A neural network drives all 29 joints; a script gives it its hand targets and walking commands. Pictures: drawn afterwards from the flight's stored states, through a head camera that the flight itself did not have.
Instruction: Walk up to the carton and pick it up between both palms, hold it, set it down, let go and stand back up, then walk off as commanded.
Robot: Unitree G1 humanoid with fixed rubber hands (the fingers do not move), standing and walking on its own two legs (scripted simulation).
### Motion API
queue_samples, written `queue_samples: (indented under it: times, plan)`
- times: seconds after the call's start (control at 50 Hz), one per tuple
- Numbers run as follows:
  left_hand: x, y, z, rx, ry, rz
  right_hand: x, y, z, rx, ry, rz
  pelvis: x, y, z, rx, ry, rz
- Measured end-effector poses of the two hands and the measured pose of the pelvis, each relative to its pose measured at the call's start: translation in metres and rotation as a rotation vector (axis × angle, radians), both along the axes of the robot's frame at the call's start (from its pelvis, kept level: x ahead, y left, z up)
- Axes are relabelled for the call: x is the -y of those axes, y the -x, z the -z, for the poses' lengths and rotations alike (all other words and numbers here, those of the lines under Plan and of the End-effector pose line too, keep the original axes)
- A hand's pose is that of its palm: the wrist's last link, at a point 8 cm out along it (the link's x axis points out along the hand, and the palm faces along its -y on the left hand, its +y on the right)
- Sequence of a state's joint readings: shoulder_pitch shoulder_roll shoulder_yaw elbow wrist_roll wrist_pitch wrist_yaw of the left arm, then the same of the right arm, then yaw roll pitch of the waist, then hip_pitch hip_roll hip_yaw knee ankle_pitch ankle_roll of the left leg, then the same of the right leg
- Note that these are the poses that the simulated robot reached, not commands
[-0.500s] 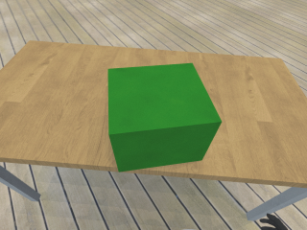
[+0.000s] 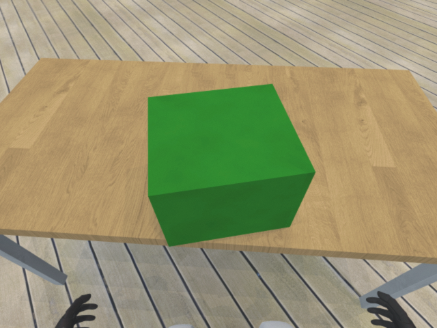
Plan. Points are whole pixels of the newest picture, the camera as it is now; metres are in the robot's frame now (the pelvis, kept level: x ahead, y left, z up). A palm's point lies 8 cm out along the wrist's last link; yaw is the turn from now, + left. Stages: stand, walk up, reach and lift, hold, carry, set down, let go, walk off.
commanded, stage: reach and lift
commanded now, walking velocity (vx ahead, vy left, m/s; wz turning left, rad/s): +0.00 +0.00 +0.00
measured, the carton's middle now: (221, 164) +0.43 +0.01 +0.02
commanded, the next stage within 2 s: none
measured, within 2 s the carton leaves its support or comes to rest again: neither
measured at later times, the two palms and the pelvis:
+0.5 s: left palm (89, 310) +0.16 +0.25 -0.04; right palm (407, 304) +0.16 -0.30 -0.04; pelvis +0.00 -0.01 +0.02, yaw +0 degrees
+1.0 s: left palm (105, 291) +0.18 +0.21 +0.00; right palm (415, 283) +0.18 -0.30 +0.01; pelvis +0.00 -0.02 +0.02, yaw +0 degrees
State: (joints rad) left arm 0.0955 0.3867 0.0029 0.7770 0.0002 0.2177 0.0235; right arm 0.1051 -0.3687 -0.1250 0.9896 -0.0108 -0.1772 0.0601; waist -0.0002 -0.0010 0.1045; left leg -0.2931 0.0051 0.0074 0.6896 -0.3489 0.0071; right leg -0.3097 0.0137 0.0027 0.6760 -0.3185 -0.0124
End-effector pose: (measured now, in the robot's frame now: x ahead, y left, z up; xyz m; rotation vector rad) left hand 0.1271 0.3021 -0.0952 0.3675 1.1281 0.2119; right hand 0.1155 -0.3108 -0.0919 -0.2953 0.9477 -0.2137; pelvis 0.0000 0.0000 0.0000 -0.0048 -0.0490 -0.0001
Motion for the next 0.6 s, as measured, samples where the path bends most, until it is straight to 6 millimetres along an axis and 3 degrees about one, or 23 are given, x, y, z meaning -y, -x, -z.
queue_samples:
  times: [0.1,0.16,0.22,0.4,0.6]
  plan:
    - [0.018,-0.065,-0.026,0.143,0.013,0.046,0.001,-0.02,-0.008,0.073,-0.005,-0.031,0.003,-0.003,0.0,-0.003,-0.002,0.001]
    - [0.028,-0.079,-0.033,0.185,0.029,0.058,0.0,-0.026,-0.012,0.085,-0.019,-0.051,0.004,-0.005,-0.001,-0.008,-0.003,0.002]
    - [0.039,-0.074,-0.035,0.189,0.049,0.055,-0.002,-0.034,-0.018,0.1,-0.035,-0.075,0.005,-0.008,-0.005,-0.016,-0.002,0.003]
    - [0.055,-0.033,-0.037,0.226,0.078,0.029,-0.004,-0.05,-0.042,0.182,-0.037,-0.139,0.009,-0.007,-0.014,-0.029,-0.007,0.002]
    - [0.059,-0.037,-0.061,0.378,0.058,0.044,-0.008,-0.04,-0.057,0.259,-0.066,-0.162,0.009,0.0,-0.017,-0.028,-0.008,0.002]
